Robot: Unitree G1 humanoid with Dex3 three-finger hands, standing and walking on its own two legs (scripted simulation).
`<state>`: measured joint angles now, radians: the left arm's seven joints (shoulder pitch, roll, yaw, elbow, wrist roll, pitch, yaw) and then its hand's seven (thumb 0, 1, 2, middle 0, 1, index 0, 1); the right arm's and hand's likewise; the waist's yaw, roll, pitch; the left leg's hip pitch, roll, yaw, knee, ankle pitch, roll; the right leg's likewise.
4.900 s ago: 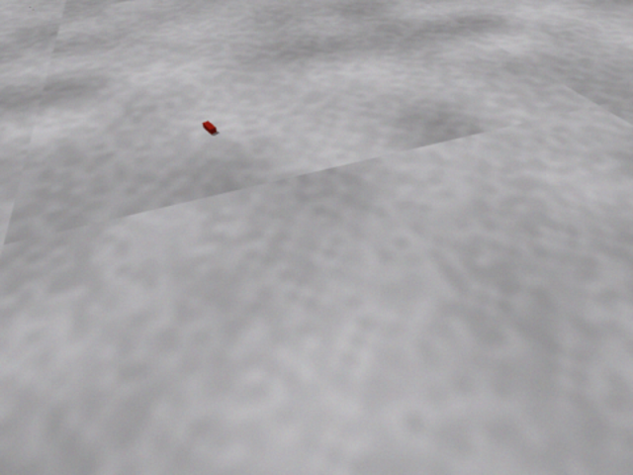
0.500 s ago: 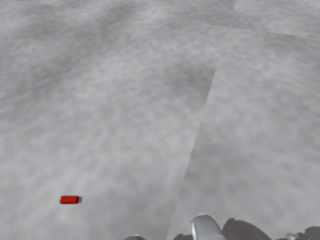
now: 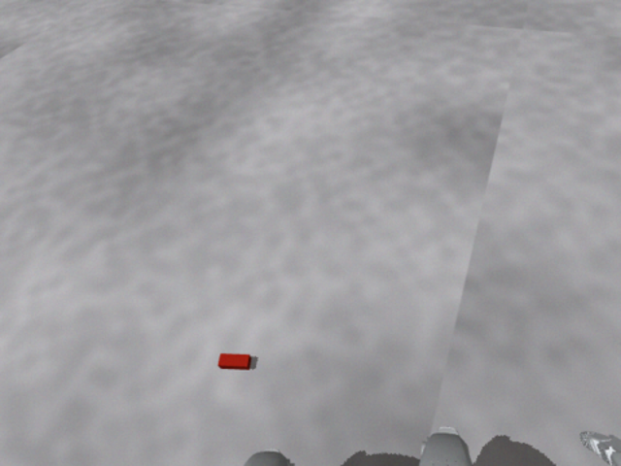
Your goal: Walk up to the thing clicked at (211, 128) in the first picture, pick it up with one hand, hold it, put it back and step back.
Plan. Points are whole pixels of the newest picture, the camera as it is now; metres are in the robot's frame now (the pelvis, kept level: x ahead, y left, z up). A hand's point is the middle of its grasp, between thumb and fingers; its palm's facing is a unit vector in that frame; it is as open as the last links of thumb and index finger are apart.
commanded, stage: walk up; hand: left
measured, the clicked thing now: (235, 361) +0.50 +0.34 -0.70
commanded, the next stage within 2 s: none
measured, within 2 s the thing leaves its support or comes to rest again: neither
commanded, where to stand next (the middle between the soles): +0.10 +0.14 m, yaw -7 degrees
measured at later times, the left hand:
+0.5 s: hand out of the picture +0.06 +0.46 -0.11, palm faces -0.09 -0.88 -0.47, open 7.4 cm
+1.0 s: hand out of the picture +0.14 +0.43 -0.12, palm faces -0.21 -0.92 -0.34, open 7.4 cm
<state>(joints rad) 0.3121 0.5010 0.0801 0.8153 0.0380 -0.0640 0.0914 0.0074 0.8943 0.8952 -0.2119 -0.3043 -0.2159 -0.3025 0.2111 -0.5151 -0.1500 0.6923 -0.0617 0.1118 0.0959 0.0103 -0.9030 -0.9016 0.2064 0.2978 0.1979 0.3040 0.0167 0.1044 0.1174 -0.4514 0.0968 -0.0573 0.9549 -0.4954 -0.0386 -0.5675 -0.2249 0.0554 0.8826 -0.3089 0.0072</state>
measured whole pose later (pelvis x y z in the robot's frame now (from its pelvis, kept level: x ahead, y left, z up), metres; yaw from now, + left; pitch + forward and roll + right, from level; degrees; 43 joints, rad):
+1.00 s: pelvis +0.00 +0.19 +0.04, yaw -10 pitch -2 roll -1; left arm 0.13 0.39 0.04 0.98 0.01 0.00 -0.02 0.01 0.91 0.90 -0.20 -0.30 -0.21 -0.30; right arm 0.23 -0.43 -0.03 0.97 0.00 -0.04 -0.03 0.01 -0.90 -0.90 0.21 0.30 0.20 0.30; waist -0.03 -0.01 0.11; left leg -0.33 0.06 0.02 0.77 -0.45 0.01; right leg -0.31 -0.03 0.02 0.71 -0.37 0.02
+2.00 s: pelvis +0.01 +0.18 +0.07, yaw -9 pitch -2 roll +0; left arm 0.05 0.34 0.03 1.13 0.01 0.03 -0.03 0.01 0.91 0.90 -0.20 -0.30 -0.21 -0.30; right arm 0.11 -0.36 0.00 1.13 -0.01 -0.03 -0.01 0.01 -0.90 -0.90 0.21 0.30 0.20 0.30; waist 0.00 -0.01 0.05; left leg -0.14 0.05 0.01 0.40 -0.23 -0.04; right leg -0.15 -0.04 -0.01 0.41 -0.23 0.03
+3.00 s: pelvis +0.01 +0.17 +0.07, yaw -8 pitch -2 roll +0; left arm 0.09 0.34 0.01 1.15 0.01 0.00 -0.01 0.01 0.91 0.90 -0.20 -0.30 -0.21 -0.30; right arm 0.09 -0.36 0.00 1.16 -0.01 -0.01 0.02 0.01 -0.90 -0.90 0.21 0.30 0.20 0.30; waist 0.00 0.02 0.05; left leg -0.11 0.05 0.00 0.32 -0.18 -0.04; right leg -0.12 -0.03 -0.02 0.33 -0.18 0.02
